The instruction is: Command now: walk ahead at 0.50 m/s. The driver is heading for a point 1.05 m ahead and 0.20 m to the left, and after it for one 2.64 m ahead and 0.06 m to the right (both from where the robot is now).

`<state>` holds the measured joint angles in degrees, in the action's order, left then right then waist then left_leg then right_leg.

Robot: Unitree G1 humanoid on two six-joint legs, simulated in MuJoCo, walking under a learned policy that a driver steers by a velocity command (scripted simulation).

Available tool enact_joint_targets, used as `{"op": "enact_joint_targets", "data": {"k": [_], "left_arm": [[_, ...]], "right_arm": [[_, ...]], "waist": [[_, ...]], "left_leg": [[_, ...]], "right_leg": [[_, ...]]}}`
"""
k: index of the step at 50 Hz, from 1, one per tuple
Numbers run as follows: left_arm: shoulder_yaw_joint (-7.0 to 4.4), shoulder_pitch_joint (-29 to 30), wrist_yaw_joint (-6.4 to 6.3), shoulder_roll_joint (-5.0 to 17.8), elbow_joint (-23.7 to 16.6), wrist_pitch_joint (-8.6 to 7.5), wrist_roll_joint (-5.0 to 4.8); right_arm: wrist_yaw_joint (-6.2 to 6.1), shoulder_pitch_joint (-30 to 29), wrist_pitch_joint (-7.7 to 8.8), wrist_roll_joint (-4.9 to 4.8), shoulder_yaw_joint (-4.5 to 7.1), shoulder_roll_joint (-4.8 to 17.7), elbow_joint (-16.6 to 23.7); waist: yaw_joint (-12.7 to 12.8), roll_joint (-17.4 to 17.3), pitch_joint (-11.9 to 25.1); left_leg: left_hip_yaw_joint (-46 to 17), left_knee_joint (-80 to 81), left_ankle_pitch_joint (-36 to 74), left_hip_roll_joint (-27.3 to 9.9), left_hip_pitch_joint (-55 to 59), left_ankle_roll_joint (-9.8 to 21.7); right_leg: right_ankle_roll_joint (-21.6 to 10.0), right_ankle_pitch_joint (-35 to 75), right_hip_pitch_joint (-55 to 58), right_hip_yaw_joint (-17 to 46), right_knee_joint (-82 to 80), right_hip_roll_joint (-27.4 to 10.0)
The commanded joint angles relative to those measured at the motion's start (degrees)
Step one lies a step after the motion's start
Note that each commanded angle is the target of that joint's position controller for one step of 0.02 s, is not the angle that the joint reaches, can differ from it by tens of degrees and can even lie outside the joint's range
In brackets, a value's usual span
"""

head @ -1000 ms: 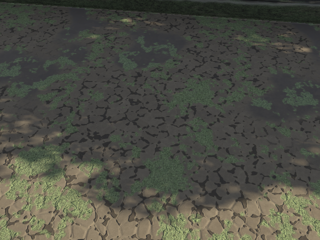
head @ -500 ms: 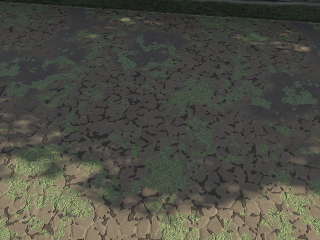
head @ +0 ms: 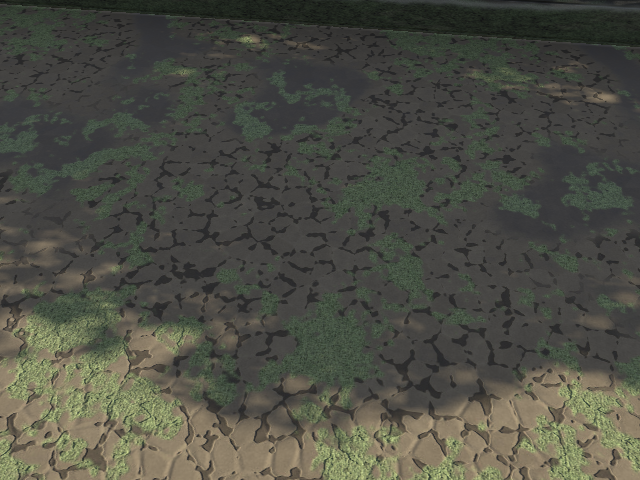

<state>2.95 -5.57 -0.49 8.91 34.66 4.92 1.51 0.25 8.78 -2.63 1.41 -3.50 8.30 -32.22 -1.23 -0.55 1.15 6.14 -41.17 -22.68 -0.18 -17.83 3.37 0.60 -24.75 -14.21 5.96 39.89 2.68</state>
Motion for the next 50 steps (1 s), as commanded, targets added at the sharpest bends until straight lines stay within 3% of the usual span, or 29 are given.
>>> {"op": "enact_joint_targets", "data": {"k": [1,3,5,7,8,10,12,14,16,17,18,20,21,23,25,27,29,30,32,34,36,38,40,42,43,45,47,49,50], "left_arm": [[-1.17,3.2,-0.24,3.8,-4.3,-1.13,-0.11],[-0.88,7.4,-0.05,4.0,-6.2,-0.88,0.06],[-1.22,3.3,-0.32,3.9,-4.3,-1.21,-0.16],[-0.85,4.7,-0.19,3.1,-4.6,-1.39,-0.08],[-0.89,7.6,-0.02,4.1,-6.2,-0.90,0.03],[-1.16,3.1,-0.27,3.9,-4.1,-1.19,-0.13],[-0.87,7.4,-0.08,4.0,-6.1,-0.91,0.07],[-1.19,3.3,-0.33,3.9,-4.2,-1.22,-0.16],[-0.84,7.4,-0.07,3.9,-6.1,-0.85,0.06],[-1.18,6.6,-0.06,4.6,-5.8,-0.72,0.25],[-1.18,3.3,-0.30,3.9,-4.2,-1.17,-0.16],[-0.84,4.7,-0.18,3.1,-4.5,-1.37,-0.07],[-0.88,7.6,-0.01,4.1,-6.1,-0.89,0.04],[-1.15,3.1,-0.27,3.9,-4.1,-1.18,-0.13],[-0.85,7.4,-0.07,4.0,-6.1,-0.90,0.06],[-1.18,3.3,-0.33,3.9,-4.1,-1.21,-0.18],[-0.82,4.7,-0.20,3.2,-4.5,-1.38,-0.09],[-0.87,7.6,-0.02,4.1,-6.1,-0.89,0.03],[-1.14,3.1,-0.27,3.9,-4.0,-1.18,-0.14],[-0.85,7.3,-0.08,4.1,-6.0,-0.90,0.06],[-1.18,3.2,-0.34,3.9,-4.1,-1.21,-0.18],[-0.83,7.4,-0.07,4.0,-6.1,-0.83,0.05],[-1.18,3.2,-0.31,3.9,-4.1,-1.15,-0.18],[-0.83,4.6,-0.18,3.2,-4.5,-1.35,-0.09],[-0.87,7.6,-0.01,4.1,-6.1,-0.87,0.03],[-1.14,3.1,-0.27,3.9,-4.0,-1.16,-0.15],[-0.85,7.3,-0.07,4.1,-6.0,-0.88,0.05],[-1.18,3.3,-0.33,3.9,-4.1,-1.20,-0.19],[-0.88,4.2,-0.26,3.3,-4.5,-1.27,-0.21]], "right_arm": [[-0.29,-1.4,1.09,0.05,0.98,3.4,4.7],[0.20,-6.9,1.08,0.09,0.94,3.5,6.3],[-0.32,-1.4,1.19,0.01,1.03,3.5,4.7],[-0.66,-3.9,0.84,-0.51,1.03,3.8,5.4],[0.15,-7.1,0.93,-0.04,0.92,3.5,6.4],[-0.31,-1.2,1.13,0.09,0.99,3.4,4.7],[0.16,-6.8,1.08,0.09,0.95,3.5,6.3],[-0.35,-1.2,1.17,0.02,1.04,3.5,4.7],[0.15,-6.8,1.03,0.06,0.94,3.4,6.3],[0.40,-5.1,1.20,0.64,1.01,3.1,5.9],[-0.33,-1.3,1.14,0.01,1.02,3.4,4.7],[-0.67,-3.8,0.82,-0.51,1.03,3.8,5.4],[0.14,-7.0,0.91,-0.03,0.92,3.5,6.5],[-0.31,-1.1,1.12,0.10,0.99,3.4,4.8],[0.16,-6.7,1.07,0.10,0.95,3.5,6.3],[-0.34,-1.2,1.17,0.04,1.04,3.4,4.7],[-0.68,-3.7,0.83,-0.48,1.03,3.8,5.4],[0.13,-6.9,0.92,-0.01,0.93,3.5,6.5],[-0.32,-1.0,1.12,0.11,1.00,3.4,4.8],[0.14,-6.6,1.07,0.11,0.97,3.5,6.3],[-0.36,-1.1,1.17,0.04,1.05,3.4,4.7],[0.14,-6.7,1.02,0.07,0.95,3.4,6.3],[-0.34,-1.1,1.14,0.03,1.03,3.4,4.7],[-0.68,-3.7,0.82,-0.49,1.04,3.7,5.4],[0.13,-6.9,0.91,-0.02,0.94,3.5,6.5],[-0.32,-1.0,1.12,0.11,1.00,3.4,4.8],[0.15,-6.6,1.08,0.11,0.97,3.5,6.3],[-0.35,-1.1,1.17,0.05,1.05,3.4,4.7],[-0.58,-2.9,0.93,-0.39,1.02,3.7,5.1]], "waist": [[0.0,0.3,7.4],[-0.2,-0.7,0.1],[0.0,0.4,7.7],[0.5,-0.6,2.6],[-0.2,-0.7,-0.5],[0.0,0.3,7.6],[-0.2,-0.6,0.1],[0.0,0.5,7.7],[-0.2,-0.7,0.1],[-0.6,-0.1,3.5],[0.0,0.3,7.7],[0.5,-0.7,2.6],[-0.1,-0.7,-0.5],[0.0,0.4,7.5],[-0.2,-0.6,0.1],[-0.1,0.5,7.6],[0.4,-0.6,2.6],[-0.2,-0.7,-0.5],[-0.1,0.4,7.5],[-0.2,-0.6,0.1],[-0.1,0.5,7.7],[-0.1,-0.8,0.1],[0.0,0.4,7.7],[0.5,-0.7,2.6],[-0.1,-0.7,-0.5],[0.0,0.4,7.5],[-0.2,-0.6,0.1],[-0.1,0.5,7.6],[0.4,-0.3,3.6]], "left_leg": [[-5.6,8.7,10.8,-4.4,3.3,0.3],[-4.4,6.6,19.6,-4.1,0.4,0.2],[-5.6,8.6,11.0,-4.4,3.5,0.3],[-6.6,10.3,8.4,-4.7,1.0,0.6],[-4.5,6.8,19.5,-4.2,0.1,0.3],[-5.5,8.6,10.8,-4.4,3.4,0.3],[-4.3,6.5,19.7,-4.1,0.5,0.2],[-5.4,8.5,11.1,-4.4,3.6,0.2],[-4.3,6.5,19.7,-4.2,0.4,0.2],[-3.9,5.5,21.3,-4.1,2.4,0.1],[-5.4,8.5,11.0,-4.5,3.5,0.3],[-6.5,10.3,8.3,-4.8,1.0,0.6],[-4.4,6.7,19.4,-4.3,0.1,0.2],[-5.4,8.5,10.7,-4.4,3.4,0.3],[-4.2,6.4,19.5,-4.1,0.4,0.1],[-5.3,8.4,10.8,-4.5,3.6,0.2],[-6.3,10.2,8.3,-4.8,1.1,0.5],[-4.3,6.6,19.4,-4.3,0.2,0.2],[-5.3,8.4,10.7,-4.4,3.5,0.2],[-4.1,6.4,19.6,-4.2,0.5,0.1],[-5.2,8.3,11.0,-4.5,3.6,0.2],[-4.1,6.4,19.6,-4.2,0.4,0.1],[-5.2,8.4,10.9,-4.5,3.6,0.2],[-6.2,10.2,8.2,-4.9,1.0,0.5],[-4.2,6.6,19.3,-4.3,0.1,0.2],[-5.2,8.4,10.6,-4.5,3.4,0.2],[-4.0,6.3,19.4,-4.2,0.5,0.1],[-5.1,8.3,10.8,-4.5,3.6,0.2],[-5.7,9.6,9.0,-4.7,1.5,0.3]], "right_leg": [[-1.4,10.6,1.6,0.9,-4.2,-0.8],[-1.3,20.0,-2.8,1.4,-4.2,-1.4],[-1.4,10.5,1.7,0.8,-4.1,-0.8],[-1.3,8.8,-0.3,0.6,-4.8,-0.5],[-1.3,19.8,-3.0,1.2,-4.2,-1.3],[-1.5,10.8,1.7,0.9,-4.1,-0.8],[-1.3,20.2,-2.9,1.4,-4.2,-1.4],[-1.5,10.8,1.7,0.8,-4.1,-0.8],[-1.3,20.0,-2.9,1.3,-4.1,-1.4],[-1.6,21.4,-1.7,1.7,-3.6,-1.7],[-1.4,10.5,1.6,0.7,-4.0,-0.7],[-1.3,8.8,-0.4,0.6,-4.7,-0.4],[-1.3,19.8,-3.1,1.2,-4.1,-1.3],[-1.5,10.8,1.5,0.9,-4.1,-0.8],[-1.4,20.2,-3.0,1.4,-4.2,-1.4],[-1.5,10.7,1.6,0.8,-4.1,-0.7],[-1.3,8.9,-0.5,0.6,-4.8,-0.4],[-1.3,19.9,-3.1,1.3,-4.1,-1.3],[-1.5,10.9,1.5,0.9,-4.1,-0.8],[-1.4,20.4,-3.0,1.4,-4.2,-1.4],[-1.5,10.9,1.5,0.8,-4.0,-0.7],[-1.3,20.1,-3.1,1.3,-4.1,-1.4],[-1.4,10.6,1.5,0.7,-3.9,-0.7],[-1.3,8.8,-0.5,0.6,-4.7,-0.4],[-1.3,19.8,-3.2,1.2,-4.0,-1.3],[-1.5,10.8,1.4,0.9,-4.1,-0.7],[-1.4,20.3,-3.1,1.4,-4.1,-1.4],[-1.5,10.8,1.4,0.8,-4.0,-0.7],[-1.3,9.5,-0.3,0.5,-4.5,-0.4]]}}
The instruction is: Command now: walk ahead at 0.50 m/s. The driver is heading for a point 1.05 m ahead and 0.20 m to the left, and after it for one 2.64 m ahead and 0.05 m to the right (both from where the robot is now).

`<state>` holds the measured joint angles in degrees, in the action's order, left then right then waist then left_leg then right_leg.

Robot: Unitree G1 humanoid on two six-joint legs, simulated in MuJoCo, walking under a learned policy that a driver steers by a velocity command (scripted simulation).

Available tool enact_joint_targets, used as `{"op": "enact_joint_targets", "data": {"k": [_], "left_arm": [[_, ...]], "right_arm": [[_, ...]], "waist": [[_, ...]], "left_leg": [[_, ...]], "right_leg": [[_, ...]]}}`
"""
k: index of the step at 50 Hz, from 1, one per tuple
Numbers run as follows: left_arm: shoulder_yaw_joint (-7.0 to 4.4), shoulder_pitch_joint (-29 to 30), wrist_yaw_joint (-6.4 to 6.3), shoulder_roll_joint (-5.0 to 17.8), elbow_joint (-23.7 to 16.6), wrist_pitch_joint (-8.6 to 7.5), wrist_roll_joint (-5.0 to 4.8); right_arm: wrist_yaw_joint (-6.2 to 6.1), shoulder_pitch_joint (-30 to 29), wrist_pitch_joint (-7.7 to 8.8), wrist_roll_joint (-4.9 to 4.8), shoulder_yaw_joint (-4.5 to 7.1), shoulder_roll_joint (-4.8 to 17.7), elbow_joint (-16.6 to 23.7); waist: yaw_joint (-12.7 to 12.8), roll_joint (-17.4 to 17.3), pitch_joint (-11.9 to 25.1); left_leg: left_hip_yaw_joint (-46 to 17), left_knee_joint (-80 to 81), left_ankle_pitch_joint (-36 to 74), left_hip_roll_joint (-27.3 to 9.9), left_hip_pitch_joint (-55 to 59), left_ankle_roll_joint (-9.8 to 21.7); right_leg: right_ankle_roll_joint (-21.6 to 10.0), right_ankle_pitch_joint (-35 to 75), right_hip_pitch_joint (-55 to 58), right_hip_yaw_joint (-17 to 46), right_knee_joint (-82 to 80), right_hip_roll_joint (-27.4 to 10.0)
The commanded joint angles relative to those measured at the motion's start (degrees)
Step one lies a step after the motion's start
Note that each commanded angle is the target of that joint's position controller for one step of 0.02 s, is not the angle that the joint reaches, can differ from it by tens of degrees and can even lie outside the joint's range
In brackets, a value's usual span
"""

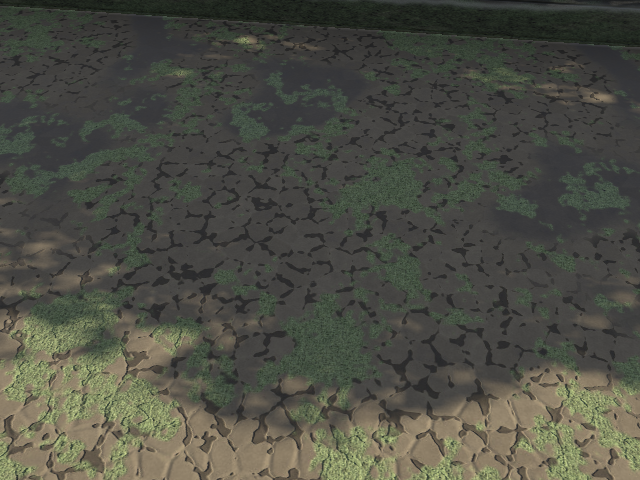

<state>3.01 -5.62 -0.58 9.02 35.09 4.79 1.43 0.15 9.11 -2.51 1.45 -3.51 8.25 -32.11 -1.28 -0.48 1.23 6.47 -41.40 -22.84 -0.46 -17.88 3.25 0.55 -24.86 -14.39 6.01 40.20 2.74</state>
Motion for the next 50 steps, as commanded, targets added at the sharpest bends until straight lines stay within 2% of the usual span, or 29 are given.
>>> {"op": "enact_joint_targets", "data": {"k": [1,2,4,6,8,10,11,13,14,16,17,19,21,22,24,25,28,29,31,32,35,37,39,41,43,44,46,47,50], "left_arm": [[-0.88,4.7,-0.11,3.1,-4.9,-1.23,-0.03],[-0.92,7.6,0.07,4.0,-6.5,-0.74,0.10],[-1.20,3.1,-0.19,3.8,-4.4,-1.03,-0.07],[-0.91,7.3,0.01,4.0,-6.5,-0.75,0.13],[-1.24,3.3,-0.25,3.8,-4.5,-1.06,-0.11],[-0.88,4.6,-0.12,3.1,-4.9,-1.23,-0.03],[-0.93,7.5,0.07,4.0,-6.5,-0.73,0.10],[-1.24,6.0,0.03,4.6,-6.0,-0.49,0.31],[-1.24,2.8,-0.28,3.8,-4.4,-1.08,-0.10],[-0.93,4.8,-0.17,3.1,-5.0,-1.27,-0.08],[-0.92,7.7,0.05,3.9,-6.5,-0.70,0.04],[-1.19,3.2,-0.16,3.8,-4.5,-0.95,-0.08],[-0.90,4.6,-0.10,3.1,-4.8,-1.25,-0.03],[-0.94,7.5,0.06,4.1,-6.5,-0.76,0.10],[-1.25,6.0,0.02,4.6,-6.0,-0.51,0.30],[-1.23,2.8,-0.29,3.8,-4.4,-1.09,-0.13],[-0.92,5.1,-0.07,3.1,-4.9,-1.24,-0.06],[-0.92,7.5,0.10,4.0,-6.5,-0.67,0.05],[-1.26,5.8,0.04,4.7,-6.0,-0.53,0.34],[-1.25,2.7,-0.29,3.9,-4.3,-1.13,-0.12],[-0.92,7.7,0.03,4.0,-6.5,-0.71,0.03],[-1.19,3.1,-0.17,3.8,-4.4,-0.95,-0.09],[-0.91,7.3,0.03,4.0,-6.4,-0.70,0.14],[-1.25,3.2,-0.26,3.9,-4.5,-1.04,-0.12],[-0.89,4.6,-0.12,3.1,-4.9,-1.21,-0.05],[-0.93,7.5,0.07,4.0,-6.5,-0.71,0.09],[-1.25,6.0,0.03,4.6,-6.0,-0.47,0.30],[-1.24,2.8,-0.28,3.8,-4.4,-1.06,-0.13],[-0.93,5.1,-0.07,3.1,-4.9,-1.23,-0.07]], "right_arm": [[-0.59,-4.0,0.71,-0.51,1.05,3.8,5.3],[0.22,-7.2,0.80,-0.04,0.95,3.5,6.3],[-0.22,-1.3,1.01,0.08,1.01,3.4,4.7],[0.24,-6.9,0.96,0.07,0.98,3.5,6.2],[-0.26,-1.3,1.05,0.01,1.06,3.5,4.6],[-0.60,-3.9,0.70,-0.51,1.05,3.8,5.3],[0.21,-7.2,0.80,-0.04,0.96,3.5,6.3],[0.60,-4.4,1.14,0.82,1.01,3.2,5.5],[-0.24,-0.9,1.20,0.09,1.07,3.4,4.4],[-0.61,-4.0,0.77,-0.59,1.11,3.9,5.2],[0.20,-7.4,0.78,-0.13,0.95,3.5,6.3],[-0.21,-1.4,0.96,0.07,0.99,3.3,4.7],[-0.56,-3.8,0.75,-0.48,1.05,3.8,5.3],[0.22,-7.1,0.84,-0.03,0.97,3.6,6.3],[0.60,-4.4,1.16,0.82,1.02,3.2,5.5],[-0.24,-0.8,1.21,0.11,1.07,3.4,4.4],[-0.63,-4.3,0.56,-0.61,1.08,3.9,5.4],[0.20,-7.2,0.64,-0.09,0.92,3.5,6.4],[0.62,-4.2,1.18,0.90,1.03,3.1,5.5],[-0.23,-0.7,1.25,0.14,1.08,3.4,4.4],[0.17,-7.2,0.79,-0.11,0.98,3.6,6.3],[-0.22,-1.3,0.95,0.09,1.00,3.3,4.7],[0.25,-6.8,0.94,0.08,0.98,3.5,6.1],[-0.25,-1.2,1.06,0.02,1.07,3.5,4.6],[-0.60,-3.8,0.71,-0.51,1.07,3.8,5.3],[0.21,-7.1,0.80,-0.04,0.97,3.5,6.3],[0.61,-4.3,1.14,0.82,1.02,3.1,5.5],[-0.23,-0.8,1.21,0.11,1.08,3.4,4.4],[-0.62,-4.3,0.57,-0.62,1.08,3.9,5.4]], "waist": [[0.5,-0.6,2.5],[-0.1,-0.8,-0.6],[0.0,0.3,7.5],[-0.1,-0.7,0.0],[0.0,0.4,7.6],[0.5,-0.6,2.6],[-0.1,-0.8,-0.6],[-0.6,-0.2,4.2],[0.0,0.4,8.8],[0.5,-0.5,2.6],[-0.1,-0.8,-0.8],[0.0,0.2,7.3],[0.5,-0.6,2.6],[-0.1,-0.7,-0.6],[-0.7,0.0,4.1],[0.0,0.5,8.8],[0.5,-0.7,1.5],[-0.1,-0.9,-1.2],[-0.7,-0.1,4.4],[0.0,0.6,8.9],[-0.1,-0.7,-0.8],[0.0,0.2,7.3],[-0.1,-0.9,0.1],[0.0,0.4,7.6],[0.5,-0.6,2.5],[-0.1,-0.8,-0.6],[-0.6,-0.1,4.1],[0.0,0.5,8.8],[0.5,-0.7,1.5]], "left_leg": [[-6.4,10.3,8.3,-4.6,1.2,0.6],[-4.4,6.8,19.5,-4.0,0.3,0.3],[-5.4,8.5,10.8,-4.2,3.6,0.3],[-4.3,6.5,19.7,-3.9,0.6,0.2],[-5.3,8.4,11.1,-4.3,3.8,0.3],[-6.3,10.2,8.5,-4.6,1.3,0.6],[-4.3,6.7,19.6,-4.1,0.3,0.3],[-3.6,5.2,21.8,-3.9,2.7,0.0],[-5.2,8.2,11.2,-4.2,4.3,0.2],[-6.3,10.2,8.6,-4.6,1.4,0.6],[-4.3,6.8,19.5,-4.2,0.1,0.3],[-5.3,8.6,10.7,-4.3,3.4,0.3],[-6.2,10.2,8.2,-4.6,1.3,0.6],[-4.3,6.7,19.4,-4.1,0.3,0.3],[-3.6,5.1,21.6,-3.9,2.7,0.0],[-5.1,8.2,11.1,-4.3,4.3,0.2],[-6.4,10.5,8.2,-4.8,0.8,0.7],[-4.2,6.9,19.2,-4.1,-0.2,0.3],[-3.5,5.1,21.7,-3.8,3.0,0.0],[-5.0,8.1,11.1,-4.2,4.5,0.2],[-4.1,6.6,19.5,-4.2,0.3,0.2],[-5.1,8.4,10.9,-4.3,3.6,0.3],[-4.0,6.4,19.6,-4.1,0.7,0.2],[-5.1,8.4,11.0,-4.4,3.8,0.2],[-6.1,10.2,8.3,-4.7,1.3,0.6],[-4.1,6.6,19.4,-4.2,0.4,0.2],[-3.4,5.1,21.6,-4.0,2.8,-0.1],[-4.9,8.1,11.0,-4.3,4.4,0.2],[-6.2,10.5,8.1,-4.8,0.8,0.7]], "right_leg": [[-1.3,9.1,-0.4,0.6,-5.0,-0.5],[-1.3,20.1,-3.1,1.2,-4.4,-1.3],[-1.4,11.1,1.5,0.8,-4.3,-0.8],[-1.3,20.5,-3.0,1.3,-4.4,-1.4],[-1.4,11.0,1.6,0.8,-4.3,-0.7],[-1.3,9.2,-0.4,0.6,-5.0,-0.4],[-1.3,20.2,-3.1,1.2,-4.3,-1.3],[-1.5,22.4,-1.6,1.6,-3.7,-1.7],[-1.4,11.1,2.0,0.8,-4.3,-0.8],[-1.3,9.0,-0.4,0.5,-4.9,-0.4],[-1.3,19.9,-3.3,1.1,-4.3,-1.3],[-1.4,10.9,1.3,0.8,-4.3,-0.7],[-1.3,9.2,-0.5,0.6,-5.0,-0.4],[-1.3,20.2,-3.2,1.2,-4.4,-1.3],[-1.5,22.5,-1.7,1.7,-3.7,-1.7],[-1.4,11.2,1.9,0.8,-4.3,-0.8],[-1.3,9.0,-0.9,0.5,-4.9,-0.3],[-1.2,20.0,-3.4,1.1,-4.2,-1.2],[-1.5,22.7,-1.5,1.7,-3.7,-1.8],[-1.4,11.4,1.9,0.9,-4.4,-0.8],[-1.3,20.2,-3.4,1.2,-4.3,-1.3],[-1.4,11.1,1.3,0.8,-4.2,-0.7],[-1.3,20.5,-3.2,1.3,-4.3,-1.3],[-1.4,11.0,1.4,0.7,-4.2,-0.7],[-1.3,9.2,-0.6,0.6,-4.9,-0.4],[-1.3,20.2,-3.3,1.2,-4.2,-1.3],[-1.5,22.4,-1.8,1.6,-3.6,-1.7],[-1.4,11.1,1.8,0.8,-4.3,-0.8],[-1.3,9.0,-1.0,0.5,-4.8,-0.3]]}}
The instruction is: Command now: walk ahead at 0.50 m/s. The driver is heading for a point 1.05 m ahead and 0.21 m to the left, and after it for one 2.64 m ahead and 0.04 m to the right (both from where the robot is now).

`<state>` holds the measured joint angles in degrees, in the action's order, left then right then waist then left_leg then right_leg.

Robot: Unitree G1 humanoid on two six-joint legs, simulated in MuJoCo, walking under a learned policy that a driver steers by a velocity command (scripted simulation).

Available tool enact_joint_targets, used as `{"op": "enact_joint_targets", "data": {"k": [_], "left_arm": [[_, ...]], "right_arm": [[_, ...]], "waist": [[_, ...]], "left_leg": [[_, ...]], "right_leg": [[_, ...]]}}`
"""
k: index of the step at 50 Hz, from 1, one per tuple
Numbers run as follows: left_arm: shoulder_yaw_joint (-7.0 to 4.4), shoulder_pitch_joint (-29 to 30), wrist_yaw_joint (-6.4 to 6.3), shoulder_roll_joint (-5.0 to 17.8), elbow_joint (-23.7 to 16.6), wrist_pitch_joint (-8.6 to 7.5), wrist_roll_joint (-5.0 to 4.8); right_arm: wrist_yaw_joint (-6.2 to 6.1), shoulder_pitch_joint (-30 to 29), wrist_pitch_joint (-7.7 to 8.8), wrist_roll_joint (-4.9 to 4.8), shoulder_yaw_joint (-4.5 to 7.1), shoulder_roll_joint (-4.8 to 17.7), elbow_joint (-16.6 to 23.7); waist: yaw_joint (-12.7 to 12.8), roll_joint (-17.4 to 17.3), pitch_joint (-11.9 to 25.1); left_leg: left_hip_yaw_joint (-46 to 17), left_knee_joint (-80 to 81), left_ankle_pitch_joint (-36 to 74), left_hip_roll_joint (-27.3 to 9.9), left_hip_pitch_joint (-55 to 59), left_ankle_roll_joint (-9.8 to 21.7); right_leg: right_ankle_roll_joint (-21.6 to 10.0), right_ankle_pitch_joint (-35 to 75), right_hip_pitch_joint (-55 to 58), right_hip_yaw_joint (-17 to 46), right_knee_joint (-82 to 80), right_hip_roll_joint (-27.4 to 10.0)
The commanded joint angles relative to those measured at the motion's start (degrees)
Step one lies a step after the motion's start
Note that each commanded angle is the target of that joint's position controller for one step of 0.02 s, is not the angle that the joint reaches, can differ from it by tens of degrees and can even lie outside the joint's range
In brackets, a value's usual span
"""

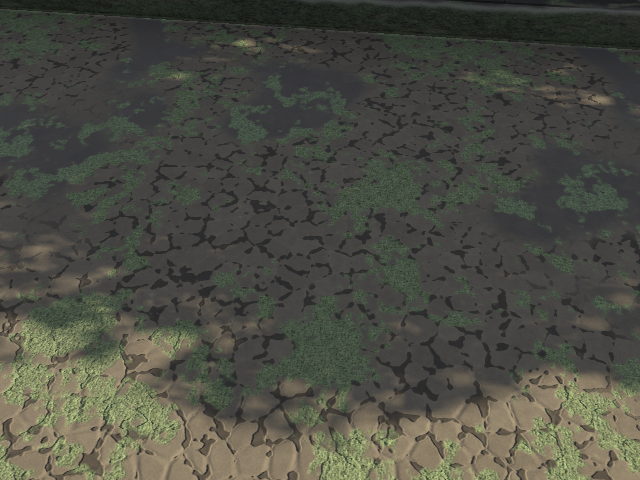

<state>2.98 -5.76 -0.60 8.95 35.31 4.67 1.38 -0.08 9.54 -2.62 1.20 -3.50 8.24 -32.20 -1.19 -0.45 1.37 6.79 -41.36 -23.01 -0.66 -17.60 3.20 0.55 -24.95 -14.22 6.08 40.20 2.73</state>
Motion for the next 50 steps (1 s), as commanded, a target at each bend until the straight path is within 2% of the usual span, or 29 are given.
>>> {"op": "enact_joint_targets", "data": {"k": [1,2,3,4,5,6,7,8,11,14,21,26,27,29,37,50], "left_arm": [[-0.90,7.7,0.13,4.1,-6.7,-0.53,0.09],[-1.16,6.5,0.14,4.6,-6.2,-0.36,0.36],[-1.23,5.9,0.06,4.8,-6.2,-0.40,0.39],[-1.22,2.8,-0.27,4.0,-4.5,-1.00,-0.08],[-0.96,3.6,-0.23,3.4,-4.7,-1.13,-0.09],[-0.90,3.8,-0.14,3.1,-4.5,-1.11,-0.01],[-0.87,6.7,0.13,3.9,-6.1,-0.52,0.14],[-0.95,5.5,0.19,4.0,-5.6,-0.22,0.40],[-0.46,5.3,0.17,3.1,-4.8,-0.15,0.47],[-0.71,5.0,0.16,3.6,-3.6,0.07,0.55],[-1.52,3.1,0.39,4.4,-1.5,0.30,0.12],[-1.77,2.9,0.34,4.6,-1.3,0.38,-0.07],[-1.85,2.8,-0.13,4.5,-0.6,-0.03,-0.48],[-1.73,2.2,-0.40,4.2,-0.6,-0.32,-0.40],[-1.85,1.9,-0.36,5.1,-1.3,-0.36,-0.05],[-2.17,1.6,0.10,5.8,-2.5,-0.09,0.31]], "right_arm": [[0.43,-7.6,0.74,0.15,0.92,3.6,6.5],[0.74,-5.6,1.01,0.91,0.97,3.2,6.0],[0.85,-4.6,1.28,1.15,1.03,3.2,5.5],[0.01,-1.1,1.36,0.39,1.08,3.4,4.5],[-0.26,-2.5,1.16,-0.13,1.03,3.7,4.6],[-0.41,-3.1,0.93,-0.28,0.97,3.8,4.8],[0.35,-6.5,0.94,0.25,0.76,3.5,5.8],[0.68,-4.3,1.05,0.99,0.58,2.9,5.2],[0.91,-2.3,1.54,1.31,0.07,1.9,3.6],[0.88,-1.2,1.76,1.06,0.25,2.7,2.3],[1.21,0.7,1.98,0.22,1.28,4.1,0.2],[1.23,1.1,1.55,0.02,1.81,4.5,-0.1],[0.21,1.4,1.20,-1.02,2.17,5.7,-0.4],[-0.54,0.9,0.66,-0.89,2.22,5.6,0.0],[-1.12,1.2,-0.73,-0.35,2.86,6.4,1.1],[-1.07,0.2,-1.02,0.08,3.15,6.4,2.5]], "waist": [[-0.1,-1.0,-1.4],[-0.6,-0.4,2.4],[-0.7,-0.2,4.2],[-0.1,0.6,8.8],[0.3,0.2,4.6],[0.4,0.0,2.2],[-0.1,-0.4,-1.9],[-0.4,0.0,1.3],[-0.6,0.8,2.8],[-0.4,1.0,1.9],[0.2,-0.6,3.7],[0.1,-0.5,4.4],[0.5,-0.3,4.7],[0.7,-0.3,4.2],[0.1,-0.6,3.2],[0.4,0.3,2.2]], "left_leg": [[-4.4,6.8,19.3,-4.0,-0.5,0.3],[-3.9,5.6,20.9,-3.8,1.7,0.2],[-3.7,5.0,21.7,-3.7,2.7,0.0],[-5.1,8.0,11.2,-4.1,4.2,0.2],[-6.0,9.6,8.8,-4.4,2.4,0.5],[-6.5,10.8,7.3,-4.8,1.3,0.7],[-4.9,8.0,17.9,-4.3,0.0,0.5],[-4.7,8.0,18.5,-4.5,2.0,0.3],[-5.6,11.5,18.4,-5.2,4.2,-0.1],[-6.6,15.2,20.2,-5.9,5.3,0.1],[-7.5,19.3,25.7,-6.1,9.6,1.2],[-7.5,19.5,27.8,-6.3,11.2,1.8],[-8.4,19.0,25.7,-5.8,10.3,1.7],[-8.4,18.7,25.1,-6.0,10.0,2.1],[-8.4,15.9,23.9,-6.2,8.6,3.2],[-8.2,14.7,14.4,-5.6,4.2,2.8]], "right_leg": [[-1.2,20.1,-3.7,1.0,-4.2,-1.2],[-1.5,22.0,-2.5,1.6,-3.8,-1.6],[-1.5,22.7,-1.8,1.6,-3.7,-1.7],[-1.4,11.4,1.6,0.8,-4.3,-0.8],[-1.4,9.2,0.1,0.8,-5.3,-0.5],[-1.4,7.7,-0.5,1.1,-6.1,-0.5],[-1.4,18.2,-3.6,2.1,-5.9,-1.5],[-1.6,19.0,-2.5,2.9,-6.5,-2.1],[-1.2,19.2,-0.6,4.6,-10.8,-3.2],[-0.9,19.6,1.9,5.3,-14.5,-3.8],[-0.7,20.3,4.9,4.6,-18.1,-4.7],[-0.5,20.1,4.0,3.9,-18.0,-4.8],[-0.1,16.7,4.7,2.6,-16.1,-3.4],[0.0,15.5,2.8,2.5,-15.5,-3.5],[-0.5,13.9,-1.6,1.9,-11.9,-2.8],[-1.5,12.3,-3.1,3.0,-11.2,-2.6]]}}
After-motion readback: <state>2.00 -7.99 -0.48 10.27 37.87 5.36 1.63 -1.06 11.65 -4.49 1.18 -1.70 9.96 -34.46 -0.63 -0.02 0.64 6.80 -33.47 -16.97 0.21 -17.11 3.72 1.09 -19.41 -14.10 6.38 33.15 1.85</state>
